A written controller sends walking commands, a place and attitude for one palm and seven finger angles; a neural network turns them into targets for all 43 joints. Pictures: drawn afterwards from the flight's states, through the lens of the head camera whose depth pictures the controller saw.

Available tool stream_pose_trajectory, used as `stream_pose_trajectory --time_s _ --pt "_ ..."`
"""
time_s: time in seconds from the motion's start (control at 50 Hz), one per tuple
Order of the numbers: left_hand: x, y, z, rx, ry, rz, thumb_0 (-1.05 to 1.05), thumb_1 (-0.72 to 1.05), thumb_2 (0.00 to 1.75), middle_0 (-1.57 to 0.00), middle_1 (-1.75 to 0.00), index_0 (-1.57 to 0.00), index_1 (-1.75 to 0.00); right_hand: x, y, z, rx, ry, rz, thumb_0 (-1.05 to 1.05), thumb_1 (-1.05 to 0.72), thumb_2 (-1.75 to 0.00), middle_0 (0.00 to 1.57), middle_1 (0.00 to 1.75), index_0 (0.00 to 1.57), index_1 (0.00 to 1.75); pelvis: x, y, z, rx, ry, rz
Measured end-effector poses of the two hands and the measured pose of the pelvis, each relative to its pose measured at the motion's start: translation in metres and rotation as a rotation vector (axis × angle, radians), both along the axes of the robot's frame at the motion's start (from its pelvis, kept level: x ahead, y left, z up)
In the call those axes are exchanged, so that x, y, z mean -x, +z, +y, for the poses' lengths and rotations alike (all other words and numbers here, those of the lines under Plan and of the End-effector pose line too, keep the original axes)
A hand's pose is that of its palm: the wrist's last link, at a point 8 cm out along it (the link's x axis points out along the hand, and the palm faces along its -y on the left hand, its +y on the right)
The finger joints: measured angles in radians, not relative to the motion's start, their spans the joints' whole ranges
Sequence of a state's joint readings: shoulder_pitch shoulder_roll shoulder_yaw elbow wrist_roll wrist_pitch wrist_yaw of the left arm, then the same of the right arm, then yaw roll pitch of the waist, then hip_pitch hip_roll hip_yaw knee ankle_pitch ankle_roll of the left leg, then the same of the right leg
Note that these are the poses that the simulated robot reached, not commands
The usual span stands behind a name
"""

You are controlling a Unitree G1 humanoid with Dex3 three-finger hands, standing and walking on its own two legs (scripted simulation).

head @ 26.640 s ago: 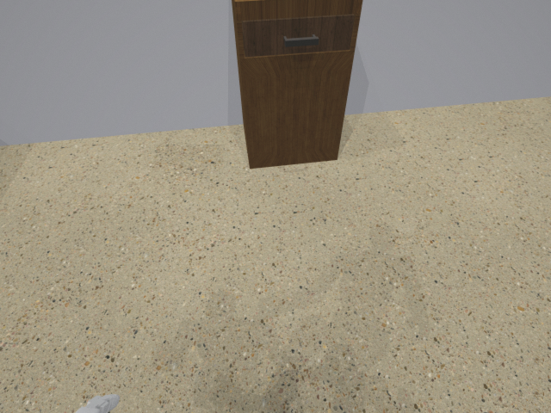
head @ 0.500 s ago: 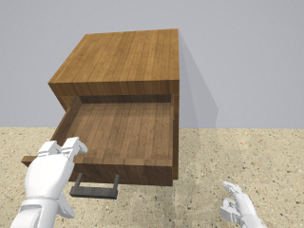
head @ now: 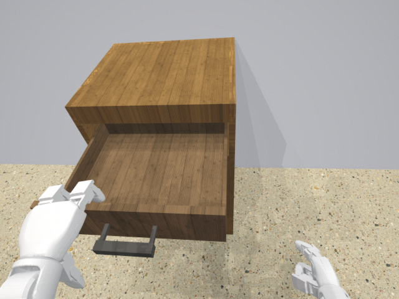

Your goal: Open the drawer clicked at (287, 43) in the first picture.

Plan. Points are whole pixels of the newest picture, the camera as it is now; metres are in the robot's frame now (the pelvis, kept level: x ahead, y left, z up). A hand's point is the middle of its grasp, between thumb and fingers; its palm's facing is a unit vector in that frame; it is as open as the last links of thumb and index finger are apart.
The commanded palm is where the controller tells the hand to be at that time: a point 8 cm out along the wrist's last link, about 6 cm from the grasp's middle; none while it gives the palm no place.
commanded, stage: draw the hand back to the body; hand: left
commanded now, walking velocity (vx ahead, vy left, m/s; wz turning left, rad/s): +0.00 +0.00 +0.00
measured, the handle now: (127, 238) +0.25 +0.23 -0.07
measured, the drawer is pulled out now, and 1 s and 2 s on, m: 0.30 0.30 0.30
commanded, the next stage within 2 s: step back with the hand held close in 1.20 s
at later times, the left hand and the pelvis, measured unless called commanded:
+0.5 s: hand (78, 213) +0.20 +0.22 +0.15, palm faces +0.36 -0.85 -0.38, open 12.9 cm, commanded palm +0.15 +0.27 +0.17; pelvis +0.02 +0.00 +0.00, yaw +2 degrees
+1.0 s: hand (60, 213) +0.19 +0.24 +0.16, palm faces +0.42 -0.80 -0.42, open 8.6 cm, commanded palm +0.14 +0.28 +0.18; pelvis +0.02 +0.00 +0.01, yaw +2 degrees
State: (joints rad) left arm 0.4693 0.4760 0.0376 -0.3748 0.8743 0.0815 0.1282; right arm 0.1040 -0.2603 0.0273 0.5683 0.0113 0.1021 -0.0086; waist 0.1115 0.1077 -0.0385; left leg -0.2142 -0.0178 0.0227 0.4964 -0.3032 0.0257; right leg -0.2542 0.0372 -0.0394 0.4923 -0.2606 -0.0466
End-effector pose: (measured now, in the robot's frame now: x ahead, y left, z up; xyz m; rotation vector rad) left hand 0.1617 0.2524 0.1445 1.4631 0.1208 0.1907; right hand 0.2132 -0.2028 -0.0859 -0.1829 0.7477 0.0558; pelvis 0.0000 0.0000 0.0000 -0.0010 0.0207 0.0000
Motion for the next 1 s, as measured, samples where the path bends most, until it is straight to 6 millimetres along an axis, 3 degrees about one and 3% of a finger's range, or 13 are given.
stream_pose_trajectory --time_s 0.12,0.22,0.28,0.32,0.42,0.58,0.8,1.0 --pt "0.007 0.003 -0.003 -0.002 -0.046 -0.004 0.0 -0.49 0.3 -0.32 -1.2 -0.32 -1.21 -0.001 0.003 -0.001 0.018 0.0 -0.013 0.01 -0.91 -0.9 0.2 0.3 0.2 0.3 -0.001 0.0 0.003 0.004 -0.001 0.003" --pt "0.008 0.01 0.007 -0.033 -0.046 -0.025 0.0 -0.49 0.3 -0.32 -1.2 -0.32 -1.21 -0.003 0.004 0.003 0.021 0.002 -0.01 0.01 -0.91 -0.9 0.2 0.3 0.2 0.3 -0.002 -0.001 0.005 0.007 -0.001 0.004" --pt "0.009 0.007 0.015 0.482 0.018 -0.158 -0.01 -0.48 0.31 -0.31 -1.2 -0.32 -1.2 -0.001 0.009 0.007 0.001 -0.033 -0.075 0.01 -0.91 -0.9 0.2 0.3 0.2 0.3 -0.002 -0.001 0.006 0.006 0.011 -0.03" --pt "0.009 0.001 0.016 0.724 0.051 -0.234 -0.01 -0.46 0.31 -0.31 -1.18 -0.31 -1.18 0.003 0.014 0.01 0.001 -0.048 -0.113 0.01 -0.91 -0.9 0.2 0.3 0.2 0.3 -0.005 0.0 0.006 0.004 0.015 -0.046" --pt "0.007 0.006 0.009 0.974 0.016 -0.373 -0.01 -0.36 0.36 -0.3 -1.12 -0.3 -1.12 0.012 0.019 0.015 0.024 -0.036 -0.151 0.01 -0.91 -0.9 0.2 0.3 0.2 0.3 -0.016 0.001 0.004 0.005 0.028 -0.071" --pt "0.001 0.032 0.017 0.95 -0.05 -0.444 -0.01 -0.12 0.46 -0.28 -0.96 -0.28 -0.96 0.013 0.014 0.011 0.024 -0.036 -0.121 0.01 -0.9 -0.9 0.21 0.3 0.2 0.3 -0.018 0.003 0.003 0.007 0.03 -0.068" --pt "0.008 0.029 0.019 0.942 -0.005 -0.402 0.0 0.25 0.62 -0.25 -0.72 -0.25 -0.72 0.002 0.016 -0.003 0.041 -0.061 -0.122 0.01 -0.9 -0.9 0.21 0.3 0.2 0.3 -0.019 0.005 0.001 0.009 0.031 -0.051" --pt "0.015 0.037 0.026 0.916 0.024 -0.453 0.0 0.59 0.77 -0.23 -0.5 -0.23 -0.5 -0.005 0.019 -0.001 0.028 -0.051 -0.141 0.01 -0.9 -0.9 0.2 0.3 0.2 0.3 -0.017 0.005 -0.003 0.007 0.036 -0.062"
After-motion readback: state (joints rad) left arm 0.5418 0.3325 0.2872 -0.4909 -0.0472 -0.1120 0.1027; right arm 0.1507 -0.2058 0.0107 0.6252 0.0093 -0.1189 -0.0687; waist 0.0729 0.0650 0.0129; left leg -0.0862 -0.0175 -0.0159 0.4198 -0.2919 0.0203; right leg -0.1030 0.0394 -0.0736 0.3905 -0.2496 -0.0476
